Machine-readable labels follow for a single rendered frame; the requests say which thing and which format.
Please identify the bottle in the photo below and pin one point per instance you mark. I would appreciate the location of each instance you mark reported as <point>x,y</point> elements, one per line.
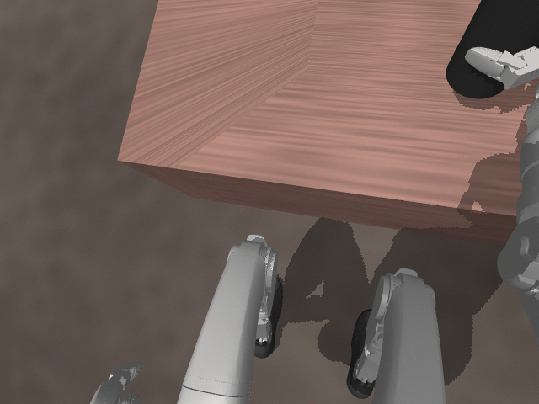
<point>501,25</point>

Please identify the left robot foot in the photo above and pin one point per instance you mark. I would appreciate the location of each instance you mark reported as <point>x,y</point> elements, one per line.
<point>265,349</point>

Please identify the right robot hand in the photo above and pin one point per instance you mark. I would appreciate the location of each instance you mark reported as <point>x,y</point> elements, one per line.
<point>519,68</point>

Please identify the right robot foot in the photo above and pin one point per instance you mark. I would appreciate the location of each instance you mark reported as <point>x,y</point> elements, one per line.
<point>356,387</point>

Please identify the left robot hand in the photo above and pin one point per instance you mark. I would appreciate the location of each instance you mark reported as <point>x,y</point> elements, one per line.
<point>111,392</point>

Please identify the right robot arm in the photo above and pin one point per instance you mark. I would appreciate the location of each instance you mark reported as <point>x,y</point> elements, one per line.
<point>518,262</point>

